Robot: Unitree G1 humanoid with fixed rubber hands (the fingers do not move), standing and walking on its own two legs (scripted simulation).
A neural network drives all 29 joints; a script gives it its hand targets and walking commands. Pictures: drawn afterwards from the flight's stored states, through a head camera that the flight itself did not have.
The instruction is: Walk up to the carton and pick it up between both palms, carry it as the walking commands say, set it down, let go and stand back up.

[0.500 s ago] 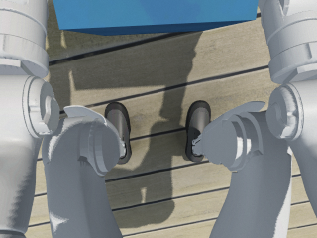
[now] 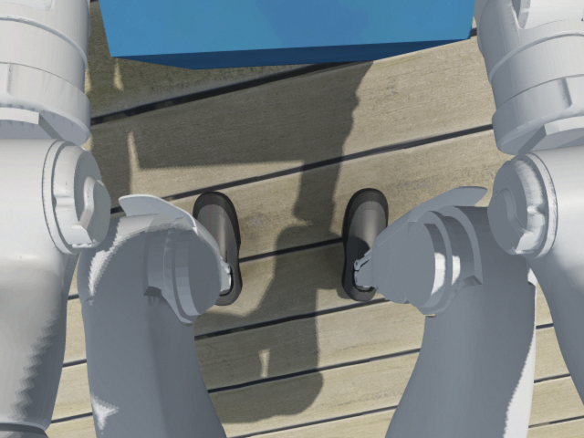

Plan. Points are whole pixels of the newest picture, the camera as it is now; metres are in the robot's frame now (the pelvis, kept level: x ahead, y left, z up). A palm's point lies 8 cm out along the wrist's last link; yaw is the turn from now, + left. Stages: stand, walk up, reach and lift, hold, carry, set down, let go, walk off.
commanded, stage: reach and lift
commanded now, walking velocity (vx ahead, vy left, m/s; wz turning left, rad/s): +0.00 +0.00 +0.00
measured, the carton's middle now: out of the picture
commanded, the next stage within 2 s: none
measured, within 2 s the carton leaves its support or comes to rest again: leaves its support in 0.30 s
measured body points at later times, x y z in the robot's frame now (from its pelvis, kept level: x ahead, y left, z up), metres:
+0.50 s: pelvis -0.01 +0.00 +0.00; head +0.36 +0.01 +0.24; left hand +0.59 +0.19 -0.14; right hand +0.58 -0.17 -0.14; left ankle +0.12 +0.13 -0.34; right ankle +0.12 -0.12 -0.34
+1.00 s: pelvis -0.01 +0.00 +0.03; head +0.35 +0.01 +0.28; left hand +0.58 +0.19 -0.09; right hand +0.58 -0.17 -0.08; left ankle +0.12 +0.13 -0.34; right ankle +0.12 -0.12 -0.34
